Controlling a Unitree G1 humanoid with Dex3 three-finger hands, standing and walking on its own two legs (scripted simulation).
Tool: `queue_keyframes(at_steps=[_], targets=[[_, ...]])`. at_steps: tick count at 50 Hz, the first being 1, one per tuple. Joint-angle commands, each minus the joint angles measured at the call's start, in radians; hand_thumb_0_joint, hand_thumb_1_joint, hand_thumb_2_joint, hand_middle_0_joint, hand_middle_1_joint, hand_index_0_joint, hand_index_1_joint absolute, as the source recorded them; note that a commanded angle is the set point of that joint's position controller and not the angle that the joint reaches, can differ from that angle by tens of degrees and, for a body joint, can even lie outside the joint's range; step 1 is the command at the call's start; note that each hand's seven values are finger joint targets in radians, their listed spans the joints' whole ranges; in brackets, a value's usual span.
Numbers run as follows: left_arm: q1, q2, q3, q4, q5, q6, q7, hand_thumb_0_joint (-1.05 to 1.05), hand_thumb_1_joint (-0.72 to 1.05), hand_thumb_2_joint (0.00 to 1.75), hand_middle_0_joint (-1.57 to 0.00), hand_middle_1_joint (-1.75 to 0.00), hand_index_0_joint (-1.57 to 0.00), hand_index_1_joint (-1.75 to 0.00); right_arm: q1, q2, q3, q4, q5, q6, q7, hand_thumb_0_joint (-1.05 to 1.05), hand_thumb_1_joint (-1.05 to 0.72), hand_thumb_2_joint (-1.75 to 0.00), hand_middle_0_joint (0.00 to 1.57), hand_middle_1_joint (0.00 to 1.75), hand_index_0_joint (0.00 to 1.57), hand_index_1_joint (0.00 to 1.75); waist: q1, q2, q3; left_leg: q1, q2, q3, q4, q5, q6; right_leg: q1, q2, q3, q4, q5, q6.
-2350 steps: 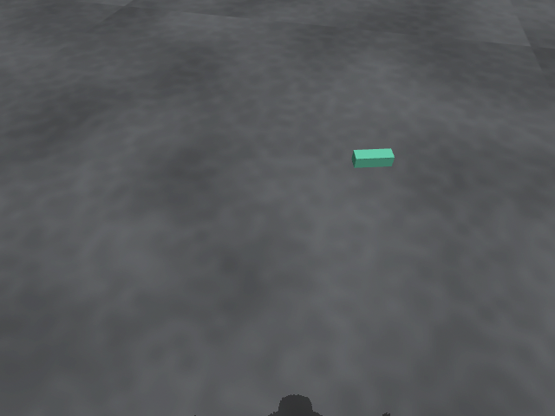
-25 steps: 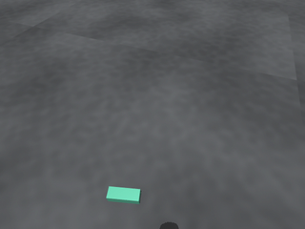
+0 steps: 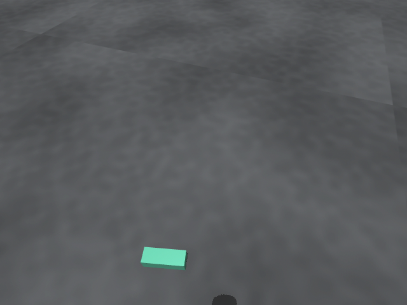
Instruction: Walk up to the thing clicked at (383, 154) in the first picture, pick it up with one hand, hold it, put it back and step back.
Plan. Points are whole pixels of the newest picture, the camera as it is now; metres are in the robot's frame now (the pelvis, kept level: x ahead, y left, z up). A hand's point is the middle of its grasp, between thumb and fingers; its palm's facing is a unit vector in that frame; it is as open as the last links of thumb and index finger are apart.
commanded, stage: step back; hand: left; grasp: from above
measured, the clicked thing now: (164, 258) +0.44 +0.22 -0.75
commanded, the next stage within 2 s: none
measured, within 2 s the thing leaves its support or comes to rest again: neither
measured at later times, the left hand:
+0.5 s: hand out of the picture +0.05 +0.30 -0.18, palm faces -0.08 -0.93 -0.35, open 7.4 cm
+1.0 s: hand out of the picture -0.09 +0.28 -0.15, palm faces -0.06 -0.91 -0.42, open 7.4 cm
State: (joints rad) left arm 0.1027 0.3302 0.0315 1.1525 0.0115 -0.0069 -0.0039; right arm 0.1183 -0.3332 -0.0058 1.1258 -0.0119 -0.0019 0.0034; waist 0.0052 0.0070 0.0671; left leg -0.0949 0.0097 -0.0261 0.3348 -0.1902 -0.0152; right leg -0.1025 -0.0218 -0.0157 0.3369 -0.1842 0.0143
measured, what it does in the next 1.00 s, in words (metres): walks backwards: right foot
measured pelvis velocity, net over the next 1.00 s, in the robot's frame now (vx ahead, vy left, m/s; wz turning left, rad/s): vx -0.23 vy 0.02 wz -0.07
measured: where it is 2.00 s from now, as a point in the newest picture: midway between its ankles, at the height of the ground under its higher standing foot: outside the picture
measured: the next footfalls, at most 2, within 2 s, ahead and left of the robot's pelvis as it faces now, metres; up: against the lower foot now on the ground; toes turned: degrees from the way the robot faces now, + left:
right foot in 0.72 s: -0.14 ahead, -0.09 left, +0.00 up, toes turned -3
left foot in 1.08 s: -0.23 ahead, +0.14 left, +0.00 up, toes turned -5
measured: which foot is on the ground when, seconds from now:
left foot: down 0.00-0.74, up 0.76-1.00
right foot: down 0.00-0.28, up 0.30-0.70, down 0.72-1.00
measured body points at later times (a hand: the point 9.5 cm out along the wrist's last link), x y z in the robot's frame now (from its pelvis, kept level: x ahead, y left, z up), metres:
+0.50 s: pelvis -0.09 +0.04 -0.01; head -0.01 +0.07 +0.43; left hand +0.05 +0.35 -0.16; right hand -0.03 -0.27 -0.12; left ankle -0.05 +0.13 -0.75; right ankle -0.13 -0.11 -0.66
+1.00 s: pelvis -0.23 +0.02 -0.02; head -0.17 +0.01 +0.43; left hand -0.09 +0.33 -0.12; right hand -0.16 -0.30 -0.14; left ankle -0.26 +0.16 -0.69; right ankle -0.18 -0.09 -0.75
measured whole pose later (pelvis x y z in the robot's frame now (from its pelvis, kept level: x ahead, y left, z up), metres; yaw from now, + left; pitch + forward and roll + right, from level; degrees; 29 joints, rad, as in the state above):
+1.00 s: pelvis -0.23 +0.02 -0.02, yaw -4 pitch -1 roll +1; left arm 0.15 0.35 0.07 0.79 0.04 0.03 0.01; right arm 0.17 -0.41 -0.05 0.89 0.01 0.05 -0.02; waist 0.01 0.02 0.16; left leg -0.37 -0.10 -0.12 1.00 -0.50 -0.02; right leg -0.33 0.01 0.02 0.58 -0.23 -0.02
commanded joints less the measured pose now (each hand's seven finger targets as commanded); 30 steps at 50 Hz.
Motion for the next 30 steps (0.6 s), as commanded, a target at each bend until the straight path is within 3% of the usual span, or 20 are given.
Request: queue_keyframes(at_steps=[1, 3, 5, 7, 8, 9, 10, 11, 12, 13, 14, 15, 16, 18, 19, 20, 23, 24, 27, 30], targets=[[-0.026, 0.275, 0.069, -0.112, -0.024, -0.007, 0.029, 0.00, 0.90, 0.90, -0.20, -0.30, -0.20, -0.30, -0.046, -0.245, -0.060, -0.090, 0.015, 0.003, -0.013, 0.00, -0.90, -0.90, 0.20, 0.30, 0.20, 0.30, -0.007, -0.031, -0.030, -0.071, 0.074, -0.055, 0.104, 0.314, 0.057, -0.036, -0.106, 0.090, 0.053, 0.379, -0.062], [-0.030, 0.279, 0.073, -0.147, -0.023, -0.004, 0.031, 0.00, 0.90, 0.90, -0.20, -0.30, -0.20, -0.30, -0.026, -0.241, -0.065, -0.109, 0.020, 0.012, -0.011, 0.00, -0.90, -0.90, 0.20, 0.30, 0.20, 0.30, -0.015, -0.054, -0.094, -0.079, 0.050, -0.037, 0.183, 0.293, 0.062, -0.027, -0.132, 0.119, 0.069, 0.397, -0.099], [-0.046, 0.294, 0.080, -0.178, -0.018, 0.004, 0.031, 0.00, 0.90, 0.90, -0.20, -0.30, -0.20, -0.30, -0.019, -0.232, -0.071, -0.123, 0.017, 0.022, -0.008, 0.00, -0.90, -0.90, 0.20, 0.30, 0.20, 0.30, -0.016, -0.085, -0.133, -0.074, 0.010, -0.009, 0.268, 0.175, 0.054, -0.064, -0.192, 0.178, 0.047, 0.354, -0.152], [-0.094, 0.322, 0.087, -0.220, -0.003, 0.011, 0.034, 0.00, 0.90, 0.90, -0.20, -0.30, -0.20, -0.30, 0.014, -0.225, -0.078, -0.136, 0.011, 0.037, -0.002, 0.00, -0.90, -0.90, 0.20, 0.30, 0.20, 0.30, -0.024, -0.170, -0.137, -0.090, -0.045, 0.017, 0.417, -0.109, 0.048, -0.131, -0.285, 0.252, 0.024, 0.333, -0.222], [-0.115, 0.330, 0.089, -0.244, 0.005, 0.014, 0.034, 0.00, 0.90, 0.90, -0.20, -0.30, -0.20, -0.30, 0.046, -0.220, -0.081, -0.143, 0.007, 0.043, 0.003, 0.00, -0.90, -0.90, 0.20, 0.30, 0.20, 0.30, -0.033, -0.206, -0.138, -0.084, -0.049, 0.006, 0.465, -0.219, 0.055, -0.176, -0.316, 0.270, 0.032, 0.318, -0.245], [-0.135, 0.327, 0.089, -0.261, 0.010, 0.017, 0.032, 0.00, 0.90, 0.90, -0.20, -0.30, -0.20, -0.30, 0.071, -0.221, -0.087, -0.149, 0.005, 0.047, 0.007, 0.00, -0.90, -0.90, 0.20, 0.30, 0.20, 0.30, -0.044, -0.206, -0.135, -0.070, -0.044, -0.010, 0.491, -0.272, 0.063, -0.220, -0.317, 0.253, 0.054, 0.290, -0.249], [-0.165, 0.326, 0.088, -0.281, 0.012, 0.020, 0.032, 0.00, 0.90, 0.90, -0.20, -0.30, -0.20, -0.30, 0.115, -0.224, -0.091, -0.150, 0.008, 0.046, 0.011, 0.00, -0.90, -0.90, 0.20, 0.30, 0.20, 0.30, -0.072, -0.220, -0.139, -0.050, -0.021, -0.028, 0.444, -0.226, 0.076, -0.245, -0.300, 0.226, 0.091, 0.263, -0.221], [-0.171, 0.305, 0.081, -0.290, 0.009, 0.025, 0.031, 0.00, 0.90, 0.90, -0.20, -0.30, -0.20, -0.30, 0.117, -0.231, -0.096, -0.151, 0.007, 0.041, 0.012, 0.00, -0.90, -0.90, 0.20, 0.30, 0.20, 0.30, -0.070, -0.175, -0.129, -0.050, -0.006, -0.028, 0.389, -0.088, 0.084, -0.252, -0.243, 0.174, 0.165, 0.226, -0.185], [-0.154, 0.276, 0.072, -0.298, 0.005, 0.031, 0.031, 0.00, 0.90, 0.90, -0.20, -0.30, -0.20, -0.30, 0.101, -0.250, -0.098, -0.163, 0.002, 0.034, 0.010, 0.00, -0.90, -0.90, 0.20, 0.30, 0.20, 0.30, -0.065, -0.077, -0.106, -0.097, 0.065, -0.091, 0.234, 0.154, 0.104, -0.231, -0.141, 0.108, 0.286, 0.158, -0.126], [-0.133, 0.227, 0.063, -0.303, -0.005, 0.039, 0.035, 0.00, 0.90, 0.90, -0.20, -0.30, -0.20, -0.30, 0.059, -0.312, -0.110, -0.184, -0.008, 0.027, 0.007, 0.00, -0.90, -0.90, 0.20, 0.30, 0.20, 0.30, -0.052, 0.126, -0.073, -0.120, 0.204, -0.281, 0.052, 0.367, 0.145, -0.282, 0.035, 0.039, 0.463, -0.034, -0.057], [-0.107, 0.213, 0.065, -0.306, -0.001, 0.049, 0.044, 0.00, 0.90, 0.90, -0.20, -0.30, -0.20, -0.30, 0.068, -0.355, -0.122, -0.197, -0.021, 0.018, 0.001, 0.00, -0.90, -0.90, 0.20, 0.30, 0.20, 0.30, -0.047, 0.194, -0.073, -0.066, 0.294, -0.414, 0.009, 0.505, 0.183, -0.369, 0.128, 0.118, 0.602, -0.419, -0.047], [-0.059, 0.224, 0.064, -0.295, 0.000, 0.059, 0.050, 0.00, 0.90, 0.90, -0.20, -0.30, -0.20, -0.30, 0.060, -0.349, -0.124, -0.201, -0.028, 0.013, -0.007, 0.00, -0.90, -0.90, 0.20, 0.30, 0.20, 0.30, -0.025, 0.112, -0.074, -0.075, 0.312, -0.368, 0.044, 0.586, 0.210, -0.368, 0.120, 0.176, 0.719, -0.461, -0.048], [-0.035, 0.211, 0.062, -0.298, -0.001, 0.059, 0.053, 0.00, 0.90, 0.90, -0.20, -0.30, -0.20, -0.30, 0.040, -0.361, -0.124, -0.226, -0.029, 0.012, -0.011, 0.00, -0.90, -0.90, 0.20, 0.30, 0.20, 0.30, -0.027, 0.165, -0.083, -0.065, 0.330, -0.390, 0.052, 0.648, 0.226, -0.394, 0.137, 0.196, 0.791, -0.464, -0.046], [-0.031, 0.235, 0.065, -0.289, -0.005, 0.061, 0.057, 0.00, 0.90, 0.90, -0.20, -0.30, -0.20, -0.30, -0.022, -0.327, -0.121, -0.260, -0.028, 0.010, -0.024, 0.00, -0.90, -0.90, 0.20, 0.30, 0.20, 0.30, -0.020, 0.159, -0.080, -0.095, 0.281, -0.306, 0.078, 0.578, 0.224, -0.400, 0.131, 0.240, 0.881, -0.398, -0.050], [-0.007, 0.238, 0.068, -0.287, -0.010, 0.063, 0.053, 0.00, 0.90, 0.90, -0.20, -0.30, -0.20, -0.30, -0.046, -0.301, -0.115, -0.269, -0.031, 0.008, -0.029, 0.00, -0.90, -0.90, 0.20, 0.30, 0.20, 0.30, 0.002, 0.148, -0.078, -0.096, 0.232, -0.235, 0.091, 0.534, 0.206, -0.401, 0.133, 0.243, 0.899, -0.340, -0.048], [0.030, 0.241, 0.072, -0.295, -0.010, 0.063, 0.048, 0.00, 0.90, 0.90, -0.20, -0.30, -0.20, -0.30, -0.047, -0.288, -0.110, -0.280, -0.027, 0.005, -0.032, 0.00, -0.90, -0.90, 0.20, 0.30, 0.20, 0.30, 0.023, 0.145, -0.100, -0.025, 0.216, -0.211, 0.114, 0.517, 0.203, -0.423, 0.128, 0.229, 0.897, -0.306, -0.040], [0.032, 0.238, 0.082, -0.322, 0.005, 0.054, 0.040, 0.00, 0.90, 0.90, -0.20, -0.30, -0.20, -0.30, 0.034, -0.261, -0.114, -0.286, -0.014, 0.002, -0.040, 0.00, -0.90, -0.90, 0.20, 0.30, 0.20, 0.30, -0.011, 0.104, -0.145, 0.096, 0.206, -0.201, 0.137, 0.496, 0.193, -0.430, 0.123, 0.202, 0.838, -0.283, -0.008], [0.027, 0.236, 0.084, -0.330, 0.005, 0.051, 0.040, 0.00, 0.90, 0.90, -0.20, -0.30, -0.20, -0.30, 0.042, -0.266, -0.114, -0.288, -0.010, 0.002, -0.041, 0.00, -0.90, -0.90, 0.20, 0.30, 0.20, 0.30, -0.020, 0.106, -0.140, 0.112, 0.229, -0.215, 0.140, 0.493, 0.227, -0.431, 0.118, 0.198, 0.805, -0.300, 0.005], [0.002, 0.235, 0.089, -0.361, 0.005, 0.044, 0.036, 0.00, 0.90, 0.90, -0.20, -0.30, -0.20, -0.30, 0.075, -0.279, -0.117, -0.303, -0.013, 0.004, -0.040, 0.00, -0.90, -0.90, 0.20, 0.30, 0.20, 0.30, -0.053, 0.108, -0.126, 0.115, 0.270, -0.227, 0.151, 0.500, 0.277, -0.402, 0.089, 0.171, 0.687, -0.347, 0.017], [0.054, 0.230, 0.093, -0.359, 0.006, 0.039, 0.031, 0.00, 0.90, 0.90, -0.20, -0.30, -0.20, -0.30, 0.048, -0.296, -0.118, -0.324, -0.018, 0.009, -0.036, 0.00, -0.90, -0.90, 0.20, 0.30, 0.20, 0.30, -0.039, 0.134, -0.143, 0.066, 0.273, -0.213, 0.166, 0.451, 0.271, -0.314, 0.059, 0.113, 0.543, -0.337, 0.010]])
